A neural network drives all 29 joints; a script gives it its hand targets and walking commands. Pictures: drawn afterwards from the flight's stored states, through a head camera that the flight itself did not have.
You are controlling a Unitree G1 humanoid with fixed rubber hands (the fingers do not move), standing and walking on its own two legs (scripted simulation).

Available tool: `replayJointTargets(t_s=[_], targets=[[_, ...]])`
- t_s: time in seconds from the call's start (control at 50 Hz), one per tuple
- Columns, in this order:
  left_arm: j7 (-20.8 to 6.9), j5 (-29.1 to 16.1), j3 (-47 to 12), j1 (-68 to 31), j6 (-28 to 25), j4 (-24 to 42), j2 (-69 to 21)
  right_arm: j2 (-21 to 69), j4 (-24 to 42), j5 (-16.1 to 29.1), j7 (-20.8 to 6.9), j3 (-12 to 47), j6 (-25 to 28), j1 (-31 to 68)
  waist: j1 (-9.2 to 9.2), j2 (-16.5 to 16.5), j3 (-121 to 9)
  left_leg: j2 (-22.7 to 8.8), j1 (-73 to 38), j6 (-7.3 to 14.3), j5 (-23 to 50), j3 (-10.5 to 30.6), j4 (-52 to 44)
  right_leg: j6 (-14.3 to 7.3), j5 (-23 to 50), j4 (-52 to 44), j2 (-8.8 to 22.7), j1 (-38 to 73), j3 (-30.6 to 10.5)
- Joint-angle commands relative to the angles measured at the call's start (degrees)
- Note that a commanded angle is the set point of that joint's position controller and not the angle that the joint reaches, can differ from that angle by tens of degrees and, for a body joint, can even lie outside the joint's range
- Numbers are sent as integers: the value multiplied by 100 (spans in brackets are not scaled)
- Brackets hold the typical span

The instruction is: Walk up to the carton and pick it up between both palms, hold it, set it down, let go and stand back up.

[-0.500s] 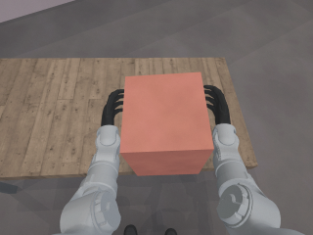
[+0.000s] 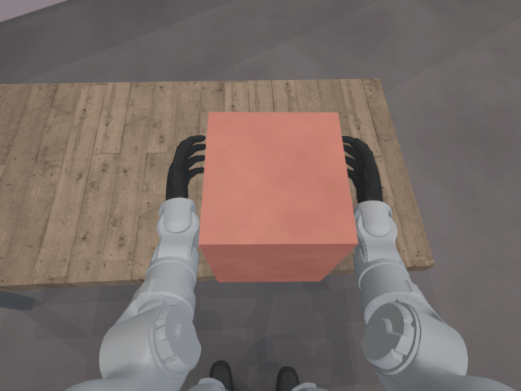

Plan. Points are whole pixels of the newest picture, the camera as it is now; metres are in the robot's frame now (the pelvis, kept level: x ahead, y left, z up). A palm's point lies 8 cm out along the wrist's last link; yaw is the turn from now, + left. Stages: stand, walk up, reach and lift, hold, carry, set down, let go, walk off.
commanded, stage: set down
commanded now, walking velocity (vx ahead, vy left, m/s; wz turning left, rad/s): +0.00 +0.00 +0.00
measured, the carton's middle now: (271, 207) +0.41 +0.00 -0.06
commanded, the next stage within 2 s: none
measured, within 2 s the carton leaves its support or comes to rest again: rests again in 0.02 s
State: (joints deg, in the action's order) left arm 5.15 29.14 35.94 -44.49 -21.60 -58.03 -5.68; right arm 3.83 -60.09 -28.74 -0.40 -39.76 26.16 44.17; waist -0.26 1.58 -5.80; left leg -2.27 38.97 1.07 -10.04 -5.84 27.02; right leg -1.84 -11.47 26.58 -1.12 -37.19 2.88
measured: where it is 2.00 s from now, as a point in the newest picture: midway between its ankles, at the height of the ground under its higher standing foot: outside the picture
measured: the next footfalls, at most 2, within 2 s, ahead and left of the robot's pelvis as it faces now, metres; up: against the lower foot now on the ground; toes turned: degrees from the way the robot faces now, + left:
none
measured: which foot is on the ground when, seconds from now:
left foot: down 0.00-1.00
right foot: down 0.00-1.00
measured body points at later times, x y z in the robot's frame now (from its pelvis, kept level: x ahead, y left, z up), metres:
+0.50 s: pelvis -0.01 +0.00 -0.01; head +0.13 +0.02 +0.42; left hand +0.43 +0.15 -0.02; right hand +0.43 -0.15 -0.01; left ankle +0.01 +0.11 -0.73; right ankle -0.01 -0.10 -0.73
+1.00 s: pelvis -0.03 -0.01 -0.05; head +0.11 +0.00 +0.38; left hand +0.44 +0.21 -0.01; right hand +0.46 -0.20 +0.00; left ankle +0.01 +0.11 -0.73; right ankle -0.01 -0.10 -0.73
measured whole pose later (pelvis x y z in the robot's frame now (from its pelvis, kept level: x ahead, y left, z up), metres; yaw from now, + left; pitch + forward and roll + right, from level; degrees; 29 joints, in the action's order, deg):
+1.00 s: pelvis -0.03 -0.01 -0.05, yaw +0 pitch +32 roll -1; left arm 3.9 -18.1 -4.9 -61.1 -28.4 -89.5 15.1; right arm -17.2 -87.1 20.6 0.3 4.9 24.3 62.5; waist 1.5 -0.2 -17.0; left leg -3.6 63.3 -0.1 -15.8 -2.7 46.9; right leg -3.0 -17.3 45.9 -1.9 -61.0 4.3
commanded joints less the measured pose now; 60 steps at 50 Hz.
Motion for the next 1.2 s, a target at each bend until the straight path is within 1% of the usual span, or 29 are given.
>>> replayJointTargets(t_s=[0.0, 0.08, 0.14, 0.22, 0.26, 0.32, 0.34, 0.36, 0.38, 0.4, 0.44, 0.48, 0.54, 0.58, 0.66, 0.72, 0.76, 0.82, 0.88, 0.92, 0.96, 1.0, 1.08, 1.12, 1.18], targets=[[-376, 328, -915, -1914, -115, -433, -2074, 3009, -691, -566, -533, 1236, -50, 1910, 205, 112, -3006, 45, -926, 222, 1331, 137, 127, 120, 1793, 148, 248, 1827, -211], [-379, 341, -868, -1957, -165, -528, -2040, 3014, -774, -614, -516, 1192, 6, 1945, 180, 109, -3034, 63, -731, 213, 1275, 157, 214, 132, 1851, 279, 260, 1801, -221], [-379, 348, -854, -2039, -169, -628, -2003, 3003, -789, -639, -520, 1154, 7, 1996, 211, 47, -3055, 45, -885, 181, 1312, 151, 232, 126, 1828, 304, 237, 1725, -176], [-343, 354, -819, -2056, -146, -665, -1865, 2765, -751, -687, -540, 1039, -39, 2023, 223, -46, -3077, 40, -1109, 119, 1451, 136, 285, 101, 1777, 292, 196, 1618, -137], [-299, 330, -763, -2026, -141, -689, -1675, 2534, -729, -665, -521, 991, -67, 1991, 232, -59, -3112, 42, -1149, 102, 1508, 126, 297, 92, 1762, 287, 179, 1583, -142], [-138, 195, -602, -1925, -164, -758, -989, 1761, -708, -457, -388, 941, -104, 1899, 261, -42, -3187, 50, -1149, 88, 1629, 96, 293, 86, 1786, 264, 142, 1568, -190], [-55, 107, -535, -1881, -179, -774, -647, 1376, -726, -297, -302, 939, -109, 1865, 271, -29, -3225, 52, -1143, 90, 1693, 89, 296, 83, 1817, 256, 126, 1573, -219], [57, -38, -464, -1847, -193, -775, -204, 868, -777, -26, -177, 955, -109, 1841, 279, -16, -3291, 54, -1130, 95, 1779, 86, 312, 75, 1873, 260, 107, 1590, -268], [186, -267, -450, -1879, -218, -770, 244, 346, -861, 356, -21, 1030, -97, 1904, 288, -14, -3389, 47, -1071, 91, 1879, 92, 358, 59, 1945, 282, 79, 1567, -325], [317, -598, -645, -1960, -241, -833, 582, -16, -962, 774, 130, 1285, -76, 2020, 300, -66, -3567, 39, -950, 76, 1942, 120, 460, 40, 2024, 333, 35, 1514, -379], [443, -1257, -1156, -2272, -298, -1052, 818, -298, -1300, 1471, 302, 1940, -18, 2301, 332, -137, -3925, -6, -965, 14, 2066, 181, 743, 28, 1959, 464, -40, 1191, -369], [495, -1770, -1563, -2608, -406, -1305, 1026, -587, -1538, 2027, 394, 2376, 19, 2564, 346, -239, -4406, -18, -1145, -75, 2162, 218, 1070, 25, 1699, 607, -99, 723, -303], [486, -2403, -2096, -2946, -552, -1851, 1379, -1117, -1770, 2721, 465, 2834, 14, 2884, 365, -341, -4703, -19, -1418, -216, 2169, 247, 1475, 0, 1375, 822, -172, 120, -201], [442, -2731, -2367, -3103, -638, -2177, 1591, -1472, -1932, 3070, 490, 3052, 52, 3065, 342, -370, -4774, -18, -1512, -310, 2241, 275, 1685, 3, 1282, 973, -206, -223, -125], [284, -3207, -2773, -3273, -758, -2732, 1936, -2004, -2340, 3585, 492, 3409, 196, 3290, 241, -355, -4798, 17, -1419, -446, 2390, 309, 2003, 88, 1470, 1259, -232, -562, -30], [126, -3537, -3055, -3381, -836, -3023, 2167, -2301, -2646, 3915, 452, 3667, 290, 3430, 146, -286, -4690, 64, -1075, -497, 2242, 306, 2076, 175, 1605, 1423, -226, -576, -8], [34, -3786, -3269, -3490, -900, -3121, 2308, -2460, -2743, 4144, 401, 3842, 326, 3546, 101, -246, -4678, 91, -815, -514, 2057, 299, 2082, 219, 1559, 1496, -212, -612, 3], [-52, -4219, -3640, -3757, -978, -3029, 2461, -2627, -2608, 4512, 286, 4104, 304, 3792, 90, -231, -4892, 103, -567, -527, 1782, 287, 2061, 259, 1348, 1546, -178, -700, 31], [-102, -4638, -4030, -4008, -955, -2689, 2513, -2670, -2189, 4844, 126, 4379, 152, 3996, 123, -240, -5278, 96, -469, -499, 1620, 285, 2029, 287, 1175, 1530, -142, -735, 46], [-141, -4836, -4217, -4096, -872, -2414, 2500, -2622, -1888, 4996, 27, 4533, -15, 4065, 154, -222, -5541, 101, -404, -459, 1576, 282, 2017, 304, 1189, 1509, -112, -629, 20], [-203, -4887, -4243, -4054, -741, -2301, 2560, -2612, -1780, 5110, -37, 4655, -189, 4043, 176, -136, -5646, 127, -232, -388, 1476, 276, 1969, 338, 1287, 1487, -71, -378, -48], [-258, -4821, -4141, -3991, -623, -2232, 2683, -2678, -1702, 5196, -39, 4706, -308, 4002, 209, -28, -5658, 164, 36, -310, 1346, 253, 1867, 390, 1433, 1456, -23, -22, -151], [-290, -4570, -3787, -3929, -423, -1989, 2947, -2840, -1400, 5222, 83, 4655, -446, 4006, 275, 180, -5690, 228, 408, -204, 1178, 203, 1578, 490, 1856, 1383, 35, 869, -339], [-280, -4457, -3658, -3917, -302, -1861, 2992, -2892, -1278, 5184, 158, 4599, -524, 4017, 284, 226, -5644, 238, 399, -193, 1142, 192, 1413, 499, 1986, 1305, 35, 1184, -378], [-253, -4370, -3581, -3941, -98, -1686, 2951, -2954, -1156, 5109, 236, 4505, -664, 4028, 269, 194, -5545, 221, 74, -234, 1212, 189, 1218, 463, 2046, 1127, -5, 1319, -334]])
